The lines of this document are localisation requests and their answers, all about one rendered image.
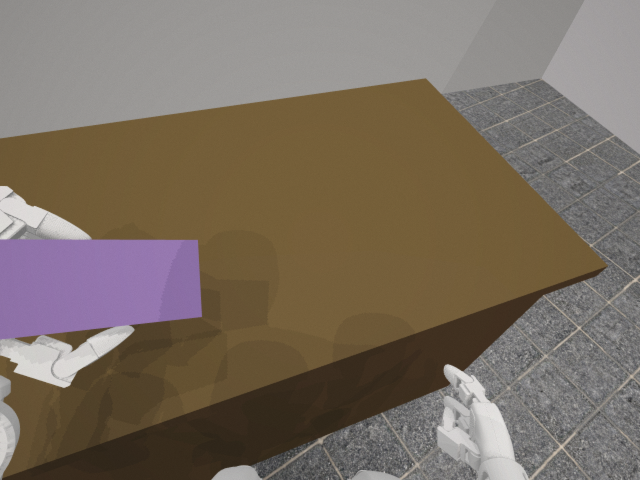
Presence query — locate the left robot forearm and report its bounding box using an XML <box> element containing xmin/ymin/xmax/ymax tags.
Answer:
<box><xmin>0</xmin><ymin>375</ymin><xmax>20</xmax><ymax>480</ymax></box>

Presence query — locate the sponge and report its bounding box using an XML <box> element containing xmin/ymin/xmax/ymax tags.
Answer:
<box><xmin>0</xmin><ymin>239</ymin><xmax>202</xmax><ymax>340</ymax></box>

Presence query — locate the right robot forearm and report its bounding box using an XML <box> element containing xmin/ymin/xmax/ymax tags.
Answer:
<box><xmin>478</xmin><ymin>457</ymin><xmax>529</xmax><ymax>480</ymax></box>

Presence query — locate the robot left hand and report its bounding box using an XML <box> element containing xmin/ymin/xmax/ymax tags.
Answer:
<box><xmin>0</xmin><ymin>186</ymin><xmax>135</xmax><ymax>388</ymax></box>

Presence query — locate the robot right hand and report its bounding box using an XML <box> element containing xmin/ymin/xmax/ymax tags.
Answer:
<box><xmin>437</xmin><ymin>364</ymin><xmax>516</xmax><ymax>474</ymax></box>

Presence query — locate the table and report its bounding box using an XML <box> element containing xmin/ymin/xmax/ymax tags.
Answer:
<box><xmin>0</xmin><ymin>78</ymin><xmax>608</xmax><ymax>480</ymax></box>

